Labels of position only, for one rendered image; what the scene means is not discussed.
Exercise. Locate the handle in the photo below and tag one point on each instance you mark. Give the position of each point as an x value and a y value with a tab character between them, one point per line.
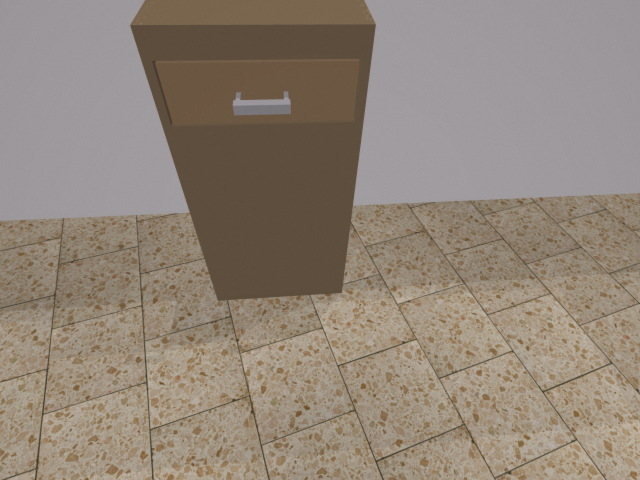
261	107

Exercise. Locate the drawer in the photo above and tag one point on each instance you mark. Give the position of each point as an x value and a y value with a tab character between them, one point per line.
202	91

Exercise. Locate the cabinet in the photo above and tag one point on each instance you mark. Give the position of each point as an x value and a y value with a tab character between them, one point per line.
271	202

